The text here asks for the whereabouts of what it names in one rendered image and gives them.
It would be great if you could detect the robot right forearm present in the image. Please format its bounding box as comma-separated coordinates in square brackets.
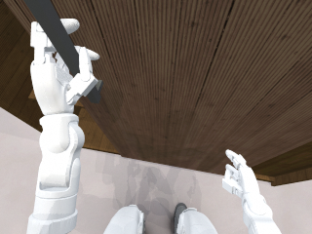
[241, 192, 282, 234]

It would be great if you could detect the right robot shin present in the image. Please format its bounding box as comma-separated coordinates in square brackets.
[176, 208, 197, 234]

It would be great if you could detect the robot left forearm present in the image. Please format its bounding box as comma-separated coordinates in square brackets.
[26, 113, 85, 234]

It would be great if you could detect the right robot thigh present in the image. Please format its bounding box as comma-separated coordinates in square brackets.
[178, 211, 218, 234]

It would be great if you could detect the right robot hand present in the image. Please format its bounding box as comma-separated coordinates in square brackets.
[222, 149, 260, 200]

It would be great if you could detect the left robot hand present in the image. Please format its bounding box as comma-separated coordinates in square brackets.
[30, 19, 100, 116]

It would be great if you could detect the wardrobe door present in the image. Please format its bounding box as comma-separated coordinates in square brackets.
[3, 0, 312, 176]
[251, 141, 312, 177]

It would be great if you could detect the handle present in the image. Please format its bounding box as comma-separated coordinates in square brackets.
[23, 0, 103, 104]

